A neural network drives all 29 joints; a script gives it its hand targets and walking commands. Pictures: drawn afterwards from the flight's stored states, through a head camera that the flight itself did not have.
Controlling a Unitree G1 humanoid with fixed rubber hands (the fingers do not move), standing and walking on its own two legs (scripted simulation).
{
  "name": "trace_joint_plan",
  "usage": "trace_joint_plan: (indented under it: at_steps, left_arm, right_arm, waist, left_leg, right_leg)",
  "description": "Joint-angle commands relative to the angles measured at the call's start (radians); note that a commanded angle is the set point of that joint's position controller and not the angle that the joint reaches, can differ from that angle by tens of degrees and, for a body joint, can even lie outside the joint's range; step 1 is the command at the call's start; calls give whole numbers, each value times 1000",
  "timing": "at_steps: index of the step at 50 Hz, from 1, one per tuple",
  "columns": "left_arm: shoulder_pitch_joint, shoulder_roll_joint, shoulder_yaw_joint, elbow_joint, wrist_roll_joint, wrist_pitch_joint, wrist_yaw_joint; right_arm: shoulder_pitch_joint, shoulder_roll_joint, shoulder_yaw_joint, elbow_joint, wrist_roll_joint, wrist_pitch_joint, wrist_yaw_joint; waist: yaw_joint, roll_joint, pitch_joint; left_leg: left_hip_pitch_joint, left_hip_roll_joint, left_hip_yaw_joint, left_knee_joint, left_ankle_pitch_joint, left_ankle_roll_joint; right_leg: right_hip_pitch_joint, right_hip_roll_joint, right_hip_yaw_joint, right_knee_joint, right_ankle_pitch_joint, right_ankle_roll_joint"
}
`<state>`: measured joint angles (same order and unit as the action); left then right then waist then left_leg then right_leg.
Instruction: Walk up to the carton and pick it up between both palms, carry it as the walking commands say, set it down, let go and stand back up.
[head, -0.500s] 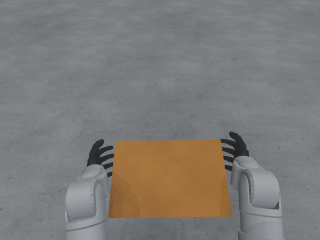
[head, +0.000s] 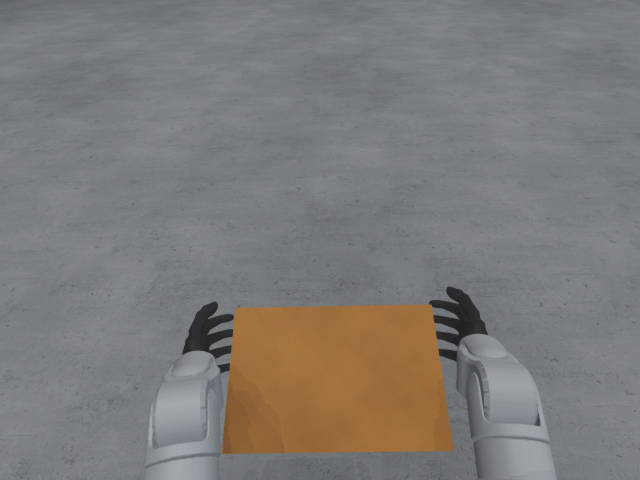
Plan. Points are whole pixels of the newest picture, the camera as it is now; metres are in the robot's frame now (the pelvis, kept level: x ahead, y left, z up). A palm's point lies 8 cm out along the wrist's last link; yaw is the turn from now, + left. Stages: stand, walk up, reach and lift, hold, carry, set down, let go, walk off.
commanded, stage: carry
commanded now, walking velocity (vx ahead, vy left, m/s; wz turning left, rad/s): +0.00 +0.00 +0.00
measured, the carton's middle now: (334, 382) +0.28 +0.00 -0.03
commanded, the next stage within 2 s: hold in 1.04 s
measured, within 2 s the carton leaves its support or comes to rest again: neither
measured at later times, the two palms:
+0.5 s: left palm (212, 350) +0.30 +0.16 +0.03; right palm (466, 339) +0.30 -0.17 +0.04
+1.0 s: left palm (227, 349) +0.31 +0.15 +0.02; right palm (475, 341) +0.30 -0.19 +0.02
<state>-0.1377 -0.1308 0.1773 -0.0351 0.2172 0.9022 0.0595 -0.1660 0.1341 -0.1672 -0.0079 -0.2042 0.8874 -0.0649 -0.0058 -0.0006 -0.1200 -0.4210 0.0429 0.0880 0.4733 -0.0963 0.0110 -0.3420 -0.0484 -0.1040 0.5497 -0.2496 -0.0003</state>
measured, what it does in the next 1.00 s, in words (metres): stands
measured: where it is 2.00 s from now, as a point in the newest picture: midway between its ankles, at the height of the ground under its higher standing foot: outside the picture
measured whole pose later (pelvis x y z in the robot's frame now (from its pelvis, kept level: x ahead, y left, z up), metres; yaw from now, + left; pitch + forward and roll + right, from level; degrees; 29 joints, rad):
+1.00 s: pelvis +0.03 -0.01 +0.00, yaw -1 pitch +2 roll +0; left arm -0.11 -0.13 0.19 0.21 0.23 0.56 0.06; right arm -0.12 0.11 -0.19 0.22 -0.22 0.55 -0.06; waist -0.02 0.00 -0.10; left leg -0.37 0.06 0.09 0.51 -0.17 -0.01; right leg -0.29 -0.04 -0.10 0.57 -0.31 -0.01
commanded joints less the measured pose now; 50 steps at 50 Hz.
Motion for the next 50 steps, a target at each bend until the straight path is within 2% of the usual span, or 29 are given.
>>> trace_joint_plan:
  at_steps: [1, 10, 22, 35, 50]
  left_arm:
    - [-493, -776, -589, -76, -317, -71, -264]
    - [-441, -734, -578, -43, -279, -157, -252]
    - [-399, -695, -562, 6, -241, -234, -241]
    - [-408, -653, -533, 88, -208, -339, -231]
    - [-423, -625, -503, 151, -180, -399, -223]
  right_arm:
    - [-428, 792, 574, -46, 298, -57, 262]
    - [-384, 744, 560, -19, 257, -143, 250]
    - [-351, 699, 551, 31, 227, -214, 246]
    - [-351, 645, 522, 104, 190, -318, 237]
    - [-364, 606, 497, 165, 169, -376, 234]
  waist:
    - [-2, 9, -198]
    - [-4, 11, -222]
    - [-4, 11, -221]
    - [-7, -5, -211]
    - [-9, -10, -197]
  left_leg:
    - [122, 82, -107, -94, -186, -3]
    - [145, 96, -108, -77, -79, 10]
    - [170, 106, -97, -29, 69, 18]
    - [176, 101, -81, -7, 78, 13]
    - [174, 97, -73, -16, 60, 9]
  right_leg:
    - [9, -87, 114, -138, -126, -10]
    - [52, -84, 98, -92, -23, -4]
    - [73, -89, 96, -66, 52, -3]
    - [84, -97, 106, -80, 81, -3]
    - [87, -100, 113, -99, 61, -7]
